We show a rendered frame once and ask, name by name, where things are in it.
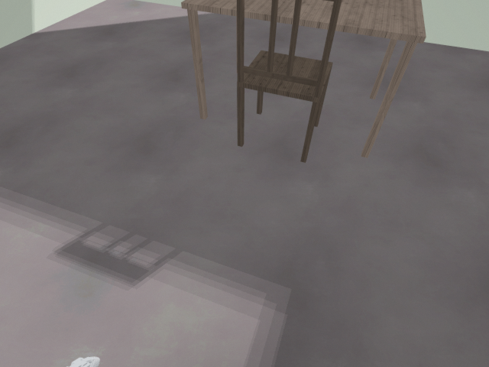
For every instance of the table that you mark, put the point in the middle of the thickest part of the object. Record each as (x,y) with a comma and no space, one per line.
(394,19)

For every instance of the chair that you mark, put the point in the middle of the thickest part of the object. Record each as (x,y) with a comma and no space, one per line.
(282,74)

